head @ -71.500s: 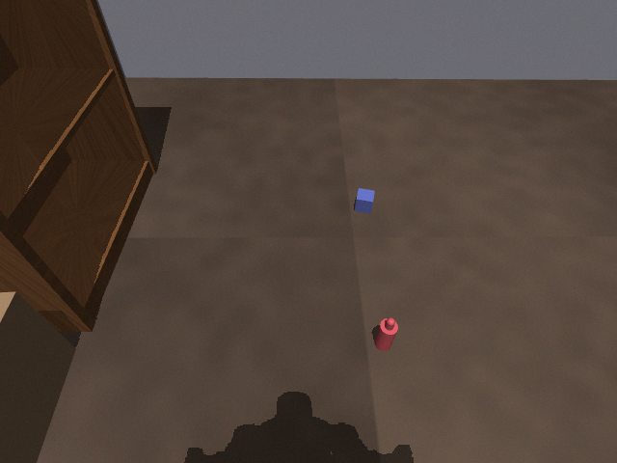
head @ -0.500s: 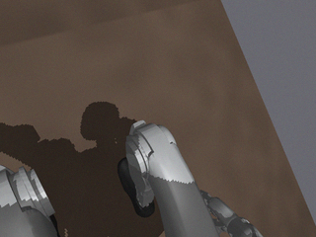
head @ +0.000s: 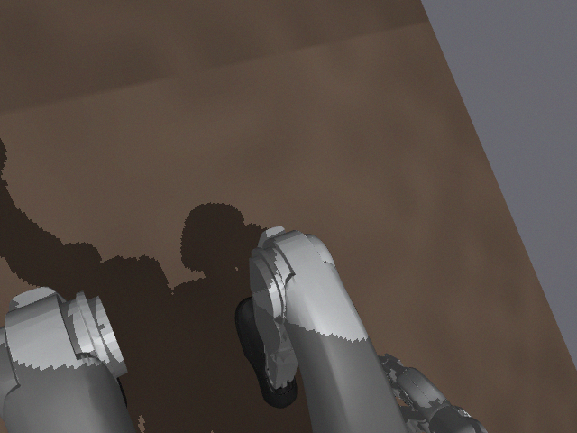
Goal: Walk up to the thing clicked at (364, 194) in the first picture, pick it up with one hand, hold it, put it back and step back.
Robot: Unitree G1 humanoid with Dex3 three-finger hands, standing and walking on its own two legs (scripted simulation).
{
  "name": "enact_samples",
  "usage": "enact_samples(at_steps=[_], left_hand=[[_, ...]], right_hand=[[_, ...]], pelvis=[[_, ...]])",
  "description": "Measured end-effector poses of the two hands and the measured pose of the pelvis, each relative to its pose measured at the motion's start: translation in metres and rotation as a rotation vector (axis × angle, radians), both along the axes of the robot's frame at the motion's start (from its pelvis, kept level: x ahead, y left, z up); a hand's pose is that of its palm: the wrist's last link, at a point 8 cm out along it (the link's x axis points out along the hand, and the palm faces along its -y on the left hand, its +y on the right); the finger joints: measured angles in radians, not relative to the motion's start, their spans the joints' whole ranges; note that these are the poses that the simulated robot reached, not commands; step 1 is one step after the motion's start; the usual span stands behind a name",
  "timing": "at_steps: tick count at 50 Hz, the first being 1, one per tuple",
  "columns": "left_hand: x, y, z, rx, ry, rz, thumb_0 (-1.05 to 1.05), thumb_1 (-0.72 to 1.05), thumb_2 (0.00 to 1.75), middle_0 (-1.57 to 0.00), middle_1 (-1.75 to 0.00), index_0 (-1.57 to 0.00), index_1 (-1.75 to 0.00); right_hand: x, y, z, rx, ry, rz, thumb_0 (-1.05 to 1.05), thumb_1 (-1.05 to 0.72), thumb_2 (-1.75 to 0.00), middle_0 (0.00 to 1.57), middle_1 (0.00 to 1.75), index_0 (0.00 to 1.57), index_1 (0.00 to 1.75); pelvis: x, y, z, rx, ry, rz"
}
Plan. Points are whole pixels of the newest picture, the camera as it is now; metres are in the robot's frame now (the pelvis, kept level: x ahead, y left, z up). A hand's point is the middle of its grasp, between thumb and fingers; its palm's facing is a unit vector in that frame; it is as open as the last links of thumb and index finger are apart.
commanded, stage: settle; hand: left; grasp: from above
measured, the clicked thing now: out of the picture +0.48 +0.36 -0.23
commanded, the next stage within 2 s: lift in 0.38 s
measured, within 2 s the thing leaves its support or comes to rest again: neither
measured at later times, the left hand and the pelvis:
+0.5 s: hand out of the picture +0.46 +0.35 -0.12, palm faces -0.46 -0.05 -0.89, open 10.2 cm; pelvis -0.01 +0.00 +0.02, yaw +4 degrees
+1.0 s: hand out of the picture +0.41 +0.34 -0.01, palm faces -0.48 -0.11 -0.87, open 10.2 cm; pelvis -0.01 -0.01 +0.08, yaw +8 degrees
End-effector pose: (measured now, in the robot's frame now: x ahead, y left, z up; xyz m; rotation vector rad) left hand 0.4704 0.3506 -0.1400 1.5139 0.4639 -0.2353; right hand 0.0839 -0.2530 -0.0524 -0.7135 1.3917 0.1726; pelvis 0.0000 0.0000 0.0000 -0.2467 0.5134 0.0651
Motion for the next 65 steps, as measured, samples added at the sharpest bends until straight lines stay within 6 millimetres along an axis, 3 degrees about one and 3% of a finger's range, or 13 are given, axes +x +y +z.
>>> enact_samples(at_steps=[13,31,41,55,65], left_hand=[[-0.007,0.003,0.052,-0.002,0.049,-0.005,0.01,-0.01,0.53,-0.62,-0.62,-0.65,-0.58],[-0.009,-0.002,0.091,-0.003,0.037,-0.01,0.01,0.0,0.52,-0.62,-0.6,-0.66,-0.56],[-0.031,-0.006,0.123,-0.043,0.102,0.011,0.01,0.01,0.51,-0.61,-0.61,-0.66,-0.55],[-0.074,0.0,0.22,-0.056,0.042,-0.028,0.01,0.02,0.5,-0.61,-0.61,-0.66,-0.54],[-0.114,-0.014,0.302,-0.066,0.008,-0.03,0.01,0.02,0.5,-0.6,-0.62,-0.65,-0.55]], right_hand=[[0.015,0.0,-0.001,0.017,-0.056,-0.082,0.0,-0.92,-0.9,0.21,0.3,0.2,0.3],[-0.011,-0.011,0.005,-0.015,-0.016,-0.172,0.0,-0.92,-0.9,0.21,0.3,0.2,0.3],[-0.012,-0.006,0.014,0.024,-0.01,-0.224,0.0,-0.92,-0.9,0.21,0.3,0.2,0.3],[0.04,0.0,0.053,0.084,-0.159,-0.221,0.0,-0.91,-0.9,0.21,0.3,0.2,0.3],[0.068,0.014,0.111,0.145,-0.263,-0.231,0.0,-0.9,-0.89,0.21,0.3,0.2,0.3]], pelvis=[[-0.005,0.002,0.014,0.016,0.03,0.027],[-0.013,-0.002,0.027,0.042,0.049,0.049],[-0.013,-0.005,0.051,0.064,0.073,0.063],[-0.012,-0.006,0.104,0.102,0.073,0.088],[-0.012,-0.007,0.167,0.128,0.021,0.11]])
